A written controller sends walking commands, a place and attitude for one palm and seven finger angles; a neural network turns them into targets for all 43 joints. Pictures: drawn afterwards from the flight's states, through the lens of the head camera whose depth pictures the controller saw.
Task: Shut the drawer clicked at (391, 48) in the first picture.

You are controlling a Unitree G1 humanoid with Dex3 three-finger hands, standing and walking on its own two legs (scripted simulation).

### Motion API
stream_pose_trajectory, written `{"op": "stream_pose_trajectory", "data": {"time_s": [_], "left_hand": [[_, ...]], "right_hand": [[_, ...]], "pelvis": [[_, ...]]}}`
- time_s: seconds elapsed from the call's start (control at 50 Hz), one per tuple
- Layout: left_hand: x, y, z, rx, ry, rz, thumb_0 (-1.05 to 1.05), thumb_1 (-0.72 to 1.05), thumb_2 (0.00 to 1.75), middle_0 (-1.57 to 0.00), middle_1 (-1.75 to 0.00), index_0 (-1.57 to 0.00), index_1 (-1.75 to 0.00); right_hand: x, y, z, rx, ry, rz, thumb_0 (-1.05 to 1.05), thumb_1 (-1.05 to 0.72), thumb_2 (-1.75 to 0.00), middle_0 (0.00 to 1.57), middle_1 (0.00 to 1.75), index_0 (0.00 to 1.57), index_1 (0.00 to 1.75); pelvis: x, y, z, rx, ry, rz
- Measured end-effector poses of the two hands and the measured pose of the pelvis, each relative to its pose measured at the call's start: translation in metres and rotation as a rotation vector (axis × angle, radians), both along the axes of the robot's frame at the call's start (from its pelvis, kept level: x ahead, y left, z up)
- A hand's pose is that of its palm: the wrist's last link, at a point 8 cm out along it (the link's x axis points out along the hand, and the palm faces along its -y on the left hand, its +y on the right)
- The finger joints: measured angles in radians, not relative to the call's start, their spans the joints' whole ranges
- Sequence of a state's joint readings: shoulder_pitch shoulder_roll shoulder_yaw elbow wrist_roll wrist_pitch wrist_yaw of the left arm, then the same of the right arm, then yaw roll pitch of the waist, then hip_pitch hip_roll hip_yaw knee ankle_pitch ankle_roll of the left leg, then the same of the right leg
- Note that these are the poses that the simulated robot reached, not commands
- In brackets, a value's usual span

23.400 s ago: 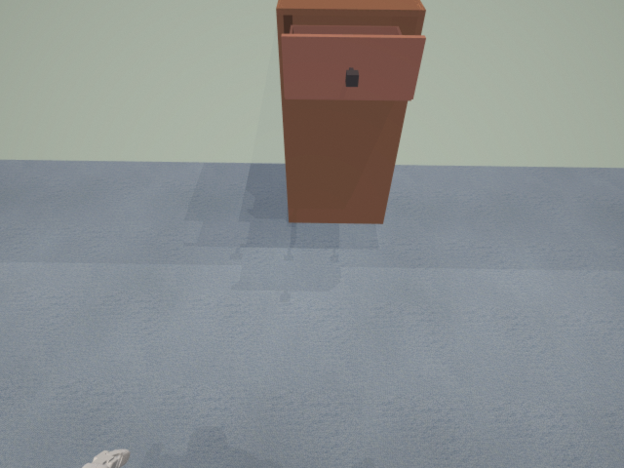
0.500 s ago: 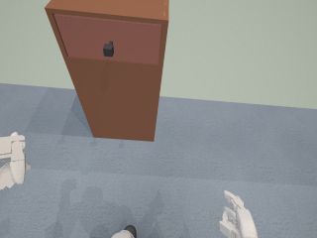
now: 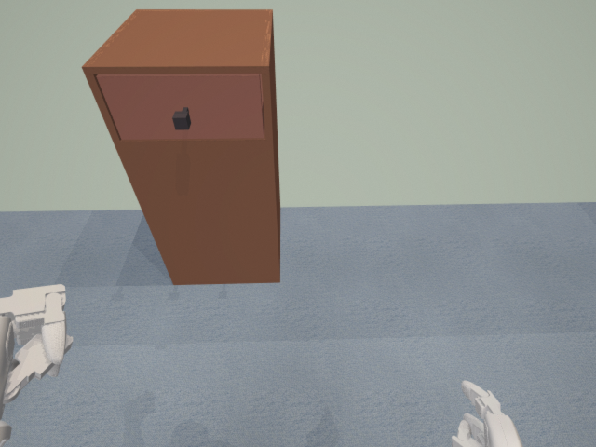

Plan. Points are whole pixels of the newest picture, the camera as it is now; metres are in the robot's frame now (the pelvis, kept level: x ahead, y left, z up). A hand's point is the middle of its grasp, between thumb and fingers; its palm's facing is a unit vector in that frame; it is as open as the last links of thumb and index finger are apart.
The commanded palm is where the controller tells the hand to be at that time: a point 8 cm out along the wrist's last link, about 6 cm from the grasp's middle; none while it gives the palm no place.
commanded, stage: stop stepping back and stand still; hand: left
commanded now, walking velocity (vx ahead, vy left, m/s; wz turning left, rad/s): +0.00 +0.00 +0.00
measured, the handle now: (183, 116) +0.85 +0.31 +0.02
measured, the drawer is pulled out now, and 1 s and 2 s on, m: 0.00 0.00 0.00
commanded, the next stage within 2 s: let the arm hang, fingers relaxed in 0.62 s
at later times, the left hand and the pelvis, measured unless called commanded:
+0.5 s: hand out of the picture +0.13 +0.26 +0.17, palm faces +0.35 -0.83 -0.43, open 3.3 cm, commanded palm +0.08 +0.31 +0.18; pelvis -0.06 +0.03 +0.01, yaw +0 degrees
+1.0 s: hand out of the picture +0.02 +0.22 -0.16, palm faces -0.03 -0.98 -0.21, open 3.1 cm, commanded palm none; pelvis -0.06 +0.03 +0.00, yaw +2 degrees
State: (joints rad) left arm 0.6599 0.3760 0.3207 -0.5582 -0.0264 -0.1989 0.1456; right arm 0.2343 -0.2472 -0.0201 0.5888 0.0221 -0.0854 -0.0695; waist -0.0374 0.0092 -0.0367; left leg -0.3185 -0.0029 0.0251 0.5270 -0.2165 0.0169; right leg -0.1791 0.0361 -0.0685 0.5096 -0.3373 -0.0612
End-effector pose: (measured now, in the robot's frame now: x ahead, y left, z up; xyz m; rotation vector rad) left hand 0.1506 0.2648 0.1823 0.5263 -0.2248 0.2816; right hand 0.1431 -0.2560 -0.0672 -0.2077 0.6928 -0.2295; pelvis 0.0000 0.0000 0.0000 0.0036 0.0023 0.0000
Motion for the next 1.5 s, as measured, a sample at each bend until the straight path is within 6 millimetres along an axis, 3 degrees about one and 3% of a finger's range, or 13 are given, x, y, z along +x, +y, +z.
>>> {"op": "stream_pose_trajectory", "data": {"time_s": [0.16,0.3,0.46,0.72,0.76,0.84,0.92,1.0,1.04,1.12,1.22,1.34,1.5], "left_hand": [[-0.04,0.015,0.008,-0.011,-0.094,0.054,0.02,0.88,0.9,-1.41,-1.6,-1.41,-1.6],[-0.048,0.03,-0.007,-0.065,-0.033,0.085,0.02,0.89,0.9,-1.41,-1.6,-1.41,-1.6],[-0.053,0.036,-0.002,-0.043,-0.04,0.013,0.02,0.89,0.9,-1.41,-1.6,-1.41,-1.6],[-0.058,0.051,-0.007,-0.034,0.013,0.07,0.02,0.89,0.9,-1.41,-1.6,-1.41,-1.6],[-0.048,0.055,-0.036,-0.038,0.11,0.05,0.01,0.89,0.9,-1.41,-1.6,-1.41,-1.6],[-0.04,0.066,-0.158,-0.183,0.598,0.127,0.01,0.9,0.9,-1.37,-1.56,-1.37,-1.56],[-0.081,0.042,-0.258,-0.32,1.028,0.168,0.01,0.9,0.9,-1.27,-1.47,-1.26,-1.46],[-0.139,0.005,-0.311,-0.44,1.304,0.167,0.02,0.91,0.9,-1.14,-1.33,-1.13,-1.33],[-0.165,-0.002,-0.322,-0.494,1.38,0.223,0.02,0.9,0.9,-1.06,-1.26,-1.06,-1.26],[-0.202,0.005,-0.325,-0.506,1.479,0.311,0.02,0.9,0.89,-0.92,-1.1,-0.91,-1.12],[-0.228,0.013,-0.316,-0.477,1.567,0.38,0.02,0.9,0.9,-0.72,-0.89,-0.72,-0.9],[-0.225,0.014,-0.307,-0.446,1.577,0.406,0.01,0.9,0.9,-0.49,-0.63,-0.49,-0.63],[-0.192,-0.005,-0.309,-0.457,1.511,0.352,0.01,0.91,0.9,-0.27,-0.39,-0.27,-0.38]], "right_hand": [[-0.022,0.016,-0.002,0.001,0.012,0.038,0.01,-0.91,-0.9,0.2,0.3,0.2,0.3],[-0.042,0.042,-0.001,0.024,0.018,0.059,0.01,-0.91,-0.9,0.2,0.3,0.2,0.3],[-0.058,0.06,0.003,0.011,0.027,0.062,0.01,-0.91,-0.9,0.21,0.3,0.2,0.3],[-0.047,0.066,-0.001,0.011,0.045,0.086,0.01,-0.91,-0.9,0.21,0.3,0.2,0.3],[-0.042,0.062,-0.01,0.021,0.061,0.127,0.01,-0.91,-0.9,0.2,0.3,0.2,0.3],[-0.044,0.049,-0.036,0.03,0.161,0.126,0.01,-0.91,-0.9,0.21,0.3,0.2,0.3],[-0.069,0.038,-0.044,0.018,0.258,0.088,0.01,-0.91,-0.9,0.2,0.3,0.2,0.3],[-0.106,0.027,-0.047,-0.006,0.411,0.058,0.01,-0.91,-0.9,0.2,0.3,0.2,0.3],[-0.125,0.024,-0.048,-0.014,0.493,0.041,0.01,-0.91,-0.9,0.2,0.3,0.2,0.3],[-0.157,0.022,-0.053,-0.006,0.63,0.019,0.01,-0.91,-0.9,0.2,0.3,0.2,0.3],[-0.176,0.028,-0.062,0.043,0.696,-0.007,0.01,-0.91,-0.9,0.2,0.3,0.2,0.3],[-0.179,0.043,-0.073,0.111,0.701,-0.011,0.01,-0.91,-0.9,0.2,0.3,0.2,0.3],[-0.176,0.053,-0.078,0.153,0.689,-0.012,0.01,-0.92,-0.9,0.2,0.3,0.2,0.3]], "pelvis": [[-0.024,0.004,0.0,-0.026,-0.015,0.006],[-0.044,0.015,0.005,-0.021,-0.035,-0.008],[-0.055,0.029,0.006,-0.028,-0.031,-0.01],[-0.051,0.036,0.007,-0.033,-0.013,0.003],[-0.052,0.038,0.003,-0.038,-0.003,0.019],[-0.057,0.043,-0.006,-0.028,-0.004,0.027],[-0.058,0.038,-0.008,-0.014,-0.016,0.021],[-0.057,0.031,-0.004,-0.013,-0.017,0.028],[-0.057,0.028,-0.002,-0.016,-0.015,0.034],[-0.053,0.023,0.001,-0.02,-0.013,0.043],[-0.047,0.021,0.005,-0.019,-0.022,0.038],[-0.044,0.019,0.007,-0.013,-0.034,0.027],[-0.041,0.015,0.008,-0.008,-0.043,0.019]]}}
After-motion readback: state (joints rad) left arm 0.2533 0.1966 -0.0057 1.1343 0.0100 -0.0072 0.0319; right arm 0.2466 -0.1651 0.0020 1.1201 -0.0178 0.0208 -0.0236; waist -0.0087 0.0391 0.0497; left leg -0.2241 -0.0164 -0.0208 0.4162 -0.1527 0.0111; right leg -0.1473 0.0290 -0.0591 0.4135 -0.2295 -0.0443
